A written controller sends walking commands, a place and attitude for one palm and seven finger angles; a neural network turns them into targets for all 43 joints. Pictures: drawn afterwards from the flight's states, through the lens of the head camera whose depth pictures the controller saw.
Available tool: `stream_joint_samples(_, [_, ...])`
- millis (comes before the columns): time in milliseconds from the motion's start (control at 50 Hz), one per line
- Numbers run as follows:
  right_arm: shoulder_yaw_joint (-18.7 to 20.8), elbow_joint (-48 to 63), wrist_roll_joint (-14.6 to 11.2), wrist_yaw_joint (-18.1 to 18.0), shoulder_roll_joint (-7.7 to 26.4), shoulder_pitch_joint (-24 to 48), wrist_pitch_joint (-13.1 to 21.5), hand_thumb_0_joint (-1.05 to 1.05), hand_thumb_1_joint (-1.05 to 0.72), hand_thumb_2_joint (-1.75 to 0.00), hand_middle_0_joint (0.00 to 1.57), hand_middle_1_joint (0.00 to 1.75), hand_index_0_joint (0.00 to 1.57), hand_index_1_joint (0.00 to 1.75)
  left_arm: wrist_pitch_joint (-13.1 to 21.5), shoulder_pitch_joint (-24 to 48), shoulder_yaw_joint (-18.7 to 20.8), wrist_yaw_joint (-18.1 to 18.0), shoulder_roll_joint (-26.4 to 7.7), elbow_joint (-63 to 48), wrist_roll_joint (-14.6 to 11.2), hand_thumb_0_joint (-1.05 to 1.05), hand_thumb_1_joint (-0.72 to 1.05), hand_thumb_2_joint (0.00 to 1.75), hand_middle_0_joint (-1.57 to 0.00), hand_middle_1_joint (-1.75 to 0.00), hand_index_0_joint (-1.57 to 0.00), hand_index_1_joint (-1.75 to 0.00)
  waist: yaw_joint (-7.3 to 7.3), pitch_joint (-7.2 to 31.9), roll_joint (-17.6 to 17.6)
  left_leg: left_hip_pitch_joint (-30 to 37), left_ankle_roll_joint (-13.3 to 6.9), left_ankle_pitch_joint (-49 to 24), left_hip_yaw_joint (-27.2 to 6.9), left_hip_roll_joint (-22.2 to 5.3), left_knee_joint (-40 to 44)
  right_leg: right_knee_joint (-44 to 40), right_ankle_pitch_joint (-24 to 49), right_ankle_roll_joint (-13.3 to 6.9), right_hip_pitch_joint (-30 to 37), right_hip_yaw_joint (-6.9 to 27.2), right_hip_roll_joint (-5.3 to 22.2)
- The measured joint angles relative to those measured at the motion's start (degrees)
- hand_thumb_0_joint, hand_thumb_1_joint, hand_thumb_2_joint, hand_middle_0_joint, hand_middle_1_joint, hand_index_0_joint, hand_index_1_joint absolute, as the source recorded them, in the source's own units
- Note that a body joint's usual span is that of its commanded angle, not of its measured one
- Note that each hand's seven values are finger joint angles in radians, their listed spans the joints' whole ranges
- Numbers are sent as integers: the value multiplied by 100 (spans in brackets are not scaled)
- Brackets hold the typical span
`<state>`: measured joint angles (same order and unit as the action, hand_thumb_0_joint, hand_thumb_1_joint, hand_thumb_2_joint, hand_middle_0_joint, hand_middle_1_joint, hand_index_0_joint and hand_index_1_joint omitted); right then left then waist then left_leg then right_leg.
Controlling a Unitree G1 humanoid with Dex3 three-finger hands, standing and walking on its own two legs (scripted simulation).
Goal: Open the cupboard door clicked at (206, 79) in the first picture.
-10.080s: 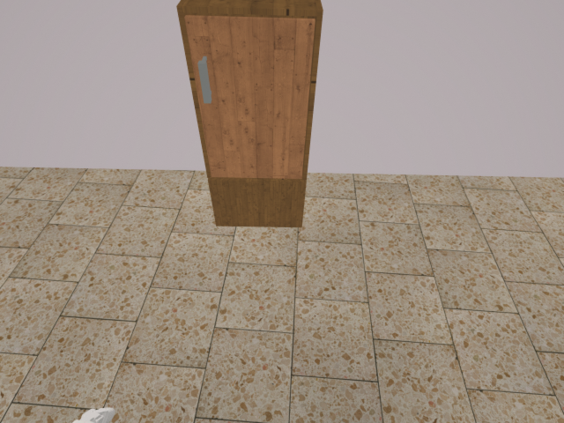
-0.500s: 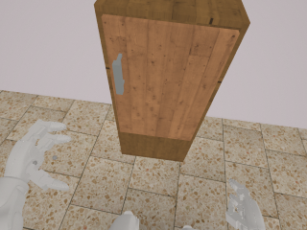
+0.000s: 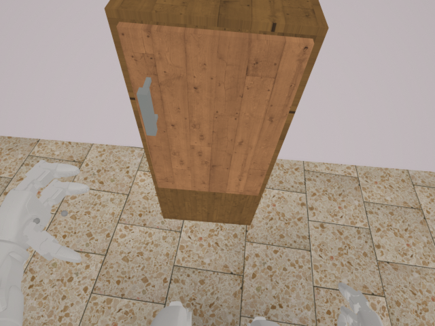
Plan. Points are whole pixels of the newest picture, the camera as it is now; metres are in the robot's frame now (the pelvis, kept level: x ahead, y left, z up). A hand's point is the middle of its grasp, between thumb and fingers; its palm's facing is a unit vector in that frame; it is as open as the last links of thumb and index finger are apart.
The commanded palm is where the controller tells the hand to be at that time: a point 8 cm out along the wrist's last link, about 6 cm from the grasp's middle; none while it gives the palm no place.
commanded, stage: raise the hand with hooked fingers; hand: left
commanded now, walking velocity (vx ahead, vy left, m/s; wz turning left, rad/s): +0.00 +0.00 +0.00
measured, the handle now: (149, 107) +0.56 +0.18 +0.04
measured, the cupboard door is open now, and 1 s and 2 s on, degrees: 0 0 0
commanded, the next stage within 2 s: move the hooked fingers beside the handle in 0.26 s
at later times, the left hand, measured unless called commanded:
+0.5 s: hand (75, 208) +0.29 +0.25 +0.06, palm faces -0.01 -1.00 -0.04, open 14.0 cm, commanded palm +0.28 +0.30 +0.06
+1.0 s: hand (93, 168) +0.38 +0.25 +0.05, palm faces -0.03 -1.00 -0.03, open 14.0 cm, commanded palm +0.36 +0.30 +0.05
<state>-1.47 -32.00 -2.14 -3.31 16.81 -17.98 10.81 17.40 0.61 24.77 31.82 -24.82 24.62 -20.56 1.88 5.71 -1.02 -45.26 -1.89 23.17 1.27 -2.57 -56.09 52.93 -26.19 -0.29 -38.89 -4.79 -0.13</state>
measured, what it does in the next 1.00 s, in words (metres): stands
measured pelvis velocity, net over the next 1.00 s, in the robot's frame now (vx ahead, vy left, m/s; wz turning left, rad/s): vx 0.01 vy -0.01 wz -0.01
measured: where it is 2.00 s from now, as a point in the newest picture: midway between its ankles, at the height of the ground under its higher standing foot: outside the picture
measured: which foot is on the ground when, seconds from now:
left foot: down 0.00-1.00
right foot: down 0.00-1.00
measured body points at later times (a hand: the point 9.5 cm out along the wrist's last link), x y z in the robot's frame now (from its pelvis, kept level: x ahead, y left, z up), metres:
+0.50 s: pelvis +0.00 -0.02 +0.00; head +0.06 -0.01 +0.44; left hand +0.29 +0.31 +0.06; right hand +0.16 -0.27 -0.08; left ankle +0.04 +0.10 -0.68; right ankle +0.00 -0.12 -0.68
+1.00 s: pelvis +0.01 -0.01 -0.01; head +0.09 +0.00 +0.43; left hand +0.38 +0.31 +0.06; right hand +0.10 -0.28 -0.11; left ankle +0.04 +0.10 -0.68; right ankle +0.00 -0.12 -0.68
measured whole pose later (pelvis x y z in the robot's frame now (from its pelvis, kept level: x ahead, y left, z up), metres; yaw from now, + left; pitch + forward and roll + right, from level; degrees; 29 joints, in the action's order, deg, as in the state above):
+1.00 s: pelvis +0.01 -0.01 -0.01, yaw -1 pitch +16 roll -2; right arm -1.4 -34.5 -2.3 -3.5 16.6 -18.9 6.3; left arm 19.9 21.1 25.6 30.4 -28.1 43.5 -16.1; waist 3.4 5.8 -0.9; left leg -49.8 -1.0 24.5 1.3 -3.3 -58.4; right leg 56.2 -27.9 -1.2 -44.1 -4.4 -0.8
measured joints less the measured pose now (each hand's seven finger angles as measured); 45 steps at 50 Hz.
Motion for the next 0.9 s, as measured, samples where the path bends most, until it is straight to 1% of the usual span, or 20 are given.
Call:
stream_joint_samples(60, [8, -9, 3, 1, -17, 23, 1, 1, -90, -90, 20, 30, 20, 30, 129, -31, 37, -78, 53, -36, 10, -1, -50, 30, -30, -120, -30, -120, 7, -16, 23, -7, 31, 4, -12, -16, -20, 46, -22, -31, -19, -9, -16])
stream_joint_samples(120, [-3, -16, -9, -11, -41, 57, -1, 1, -90, -90, 20, 30, 20, 30, 183, -35, 55, -112, 57, -25, 1, -1, -50, 30, -30, -120, -30, -120, 6, -21, 13, -6, 61, 4, -43, -25, -30, 68, -40, -59, -16, -36, -27])
stream_joint_samples(340, [-68, -26, -40, -59, -86, 206, 32, 1, -90, -90, 20, 30, 20, 30, 127, 39, -2, 32, 48, 187, -69, -1, -50, 30, -30, -120, -30, -120, -68, 49, -64, 8, 129, 12, -87, -47, -27, 104, -85, -119, -11, -73, -55])
stream_joint_samples(420, [-64, -25, -40, -67, -79, 235, 52, 1, -90, -90, 20, 30, 20, 30, 158, 99, -17, 20, 78, 202, -41, -1, -50, 30, -30, -120, -30, -120, -88, 39, -65, 1, 139, 24, -93, -44, -46, 138, -108, -130, -22, -78, -53])
stream_joint_samples(500, [-70, -78, -36, -105, -57, 259, 61, 1, -90, -90, 20, 30, 20, 30, 192, 400, -63, -4, 67, 407, 27, -1, -50, 30, -30, -120, -30, -120, -105, 25, -59, -63, 146, 32, -114, -35, -93, 194, -131, -136, -80, -97, -44])
stream_joint_samples(620, [-84, -171, -35, -138, -51, 288, 7, 1, -90, -90, 20, 30, 20, 30, 123, 1084, -113, -71, -36, 890, 204, -1, -50, 30, -30, -120, -30, -120, -38, -38, -22, -216, 150, 36, -123, -31, -166, 287, -150, -146, -239, -103, -38])
stream_joint_samples(720, [-62, -178, -30, -99, -71, 185, -96, 1, -90, -90, 20, 30, 20, 30, 92, 1309, -90, -117, -85, 1023, 296, -1, -50, 30, -30, -120, -30, -120, 60, 0, -8, -237, 140, 49, -51, -56, -131, 263, -136, -133, -299, -29, -57])
stream_joint_samples(800, [-56, -169, -26, -65, -71, 71, -222, 1, -90, -90, 20, 30, 20, 30, 64, 1502, 35, -184, -165, 1283, 324, -1, -50, 30, -30, -120, -30, -120, 122, 29, 6, -237, 131, 69, 2, -69, -111, 253, -140, -120, -326, 26, -66])
stream_joint_samples(900, [-37, -172, -25, -36, -47, -50, -359, 1, -90, -90, 20, 30, 20, 30, 101, 1758, 154, -201, -331, 1704, 400, -1, -50, 30, -30, -120, -30, -120, 159, 37, 18, -317, 116, 99, 22, -79, -145, 271, -152, -105, -407, 49, -74])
